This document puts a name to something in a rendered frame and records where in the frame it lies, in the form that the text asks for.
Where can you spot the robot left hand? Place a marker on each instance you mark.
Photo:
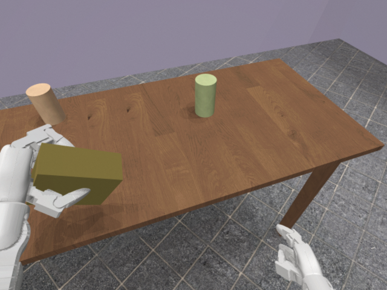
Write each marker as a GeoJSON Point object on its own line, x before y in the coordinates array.
{"type": "Point", "coordinates": [17, 160]}

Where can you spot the robot right hand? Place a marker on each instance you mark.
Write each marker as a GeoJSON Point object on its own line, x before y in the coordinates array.
{"type": "Point", "coordinates": [302, 260]}

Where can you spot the table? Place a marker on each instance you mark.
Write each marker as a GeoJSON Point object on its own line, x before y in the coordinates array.
{"type": "Point", "coordinates": [269, 125]}

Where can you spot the left robot forearm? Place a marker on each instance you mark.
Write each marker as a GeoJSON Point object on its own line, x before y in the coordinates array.
{"type": "Point", "coordinates": [14, 236]}

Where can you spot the right robot forearm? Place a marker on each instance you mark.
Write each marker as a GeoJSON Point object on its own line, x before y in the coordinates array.
{"type": "Point", "coordinates": [316, 282]}

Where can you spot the sponge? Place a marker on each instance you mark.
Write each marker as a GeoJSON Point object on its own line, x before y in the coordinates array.
{"type": "Point", "coordinates": [64, 169]}

